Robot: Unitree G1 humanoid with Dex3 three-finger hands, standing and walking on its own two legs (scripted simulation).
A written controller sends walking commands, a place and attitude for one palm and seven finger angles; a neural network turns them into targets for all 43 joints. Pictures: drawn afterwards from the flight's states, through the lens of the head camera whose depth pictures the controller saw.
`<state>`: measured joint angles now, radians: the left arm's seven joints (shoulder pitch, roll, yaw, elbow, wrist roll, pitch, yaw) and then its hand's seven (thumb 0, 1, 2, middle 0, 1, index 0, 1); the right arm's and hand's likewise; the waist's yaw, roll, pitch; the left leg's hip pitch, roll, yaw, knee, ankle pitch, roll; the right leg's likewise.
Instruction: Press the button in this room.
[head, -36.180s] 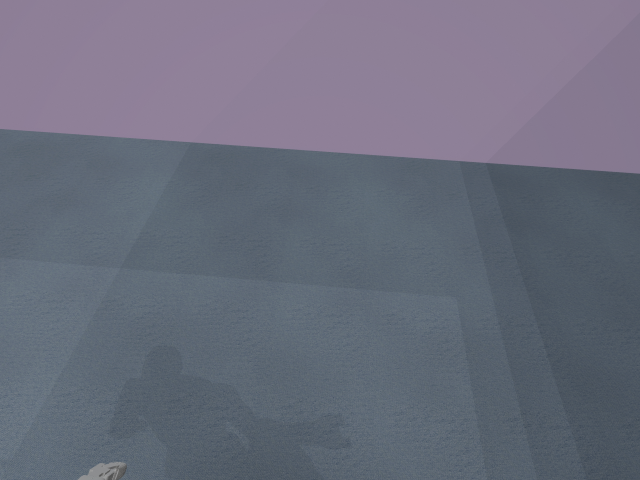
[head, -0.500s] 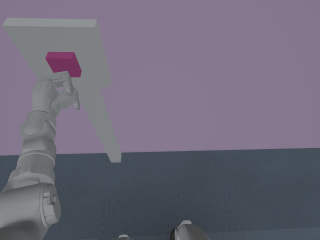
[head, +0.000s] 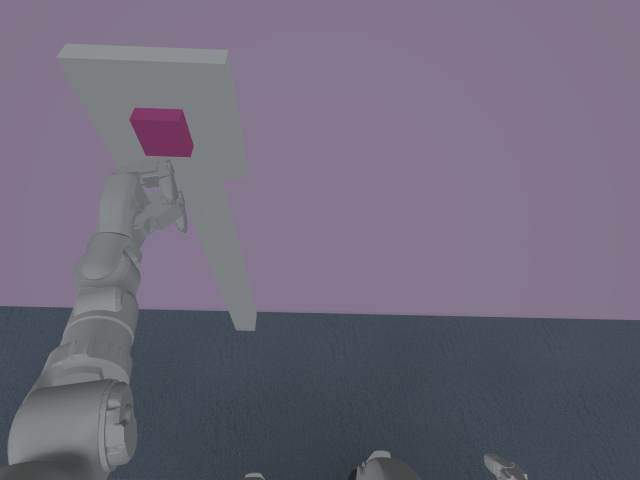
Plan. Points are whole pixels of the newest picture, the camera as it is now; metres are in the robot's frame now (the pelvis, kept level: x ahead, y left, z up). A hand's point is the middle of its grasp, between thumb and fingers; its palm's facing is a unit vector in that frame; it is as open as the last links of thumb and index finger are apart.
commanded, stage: aim a knuckle at the button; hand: left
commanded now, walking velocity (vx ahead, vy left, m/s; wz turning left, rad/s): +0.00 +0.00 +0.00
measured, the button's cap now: (164, 131) +0.54 +0.21 +0.11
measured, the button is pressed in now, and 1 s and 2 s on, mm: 0 9 7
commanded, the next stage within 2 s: press the button with the knuckle in 0.06 s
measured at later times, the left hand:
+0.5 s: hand (186, 182) +0.47 +0.18 +0.08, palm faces -0.02 -1.00 -0.03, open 3.1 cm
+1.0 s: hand (186, 174) +0.49 +0.18 +0.08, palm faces -0.02 -1.00 -0.03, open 2.8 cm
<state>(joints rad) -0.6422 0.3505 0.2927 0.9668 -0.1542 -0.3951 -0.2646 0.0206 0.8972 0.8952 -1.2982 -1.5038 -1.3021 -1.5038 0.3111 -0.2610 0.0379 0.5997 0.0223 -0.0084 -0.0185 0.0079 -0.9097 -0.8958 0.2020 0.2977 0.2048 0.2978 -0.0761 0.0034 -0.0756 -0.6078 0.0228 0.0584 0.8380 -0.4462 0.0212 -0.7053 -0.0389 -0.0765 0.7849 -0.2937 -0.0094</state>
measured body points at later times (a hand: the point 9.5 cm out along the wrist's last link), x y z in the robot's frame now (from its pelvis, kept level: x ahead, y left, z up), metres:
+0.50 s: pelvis +0.00 -0.01 +0.00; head +0.10 +0.00 +0.43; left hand +0.47 +0.23 +0.08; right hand +0.03 -0.27 -0.12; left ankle -0.02 +0.10 -0.70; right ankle +0.05 -0.12 -0.70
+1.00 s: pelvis +0.00 +0.00 -0.01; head +0.11 +0.01 +0.43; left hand +0.49 +0.23 +0.08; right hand +0.02 -0.27 -0.12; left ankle -0.02 +0.10 -0.70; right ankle +0.05 -0.12 -0.70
